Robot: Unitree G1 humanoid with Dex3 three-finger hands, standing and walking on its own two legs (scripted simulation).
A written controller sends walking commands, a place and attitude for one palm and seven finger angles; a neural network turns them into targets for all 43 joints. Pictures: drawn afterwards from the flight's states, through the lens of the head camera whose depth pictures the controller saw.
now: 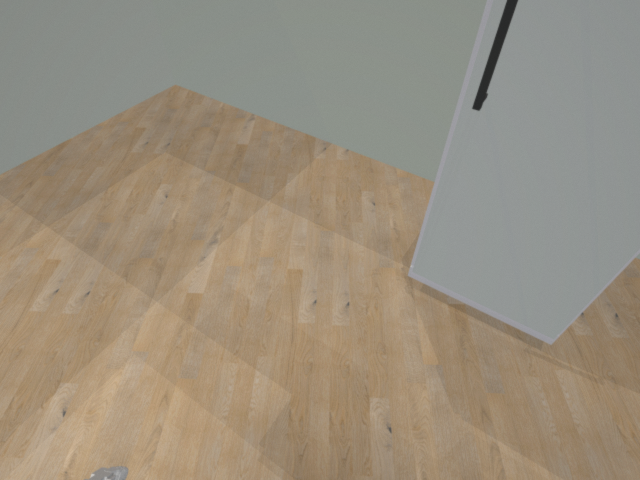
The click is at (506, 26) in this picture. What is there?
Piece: fridge door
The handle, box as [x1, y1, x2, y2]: [472, 0, 517, 110]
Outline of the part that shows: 517,0 507,0 472,108 478,110 486,97 486,90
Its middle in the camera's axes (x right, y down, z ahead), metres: +0.37 -0.46 +0.72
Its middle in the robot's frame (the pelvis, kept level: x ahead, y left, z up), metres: +0.90 -0.32 +0.25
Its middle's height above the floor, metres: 1.02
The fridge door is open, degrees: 0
